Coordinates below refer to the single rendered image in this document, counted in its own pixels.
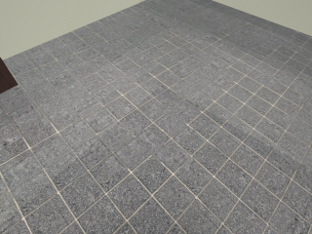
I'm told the cupboard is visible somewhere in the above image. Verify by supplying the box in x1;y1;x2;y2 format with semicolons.
0;58;18;94

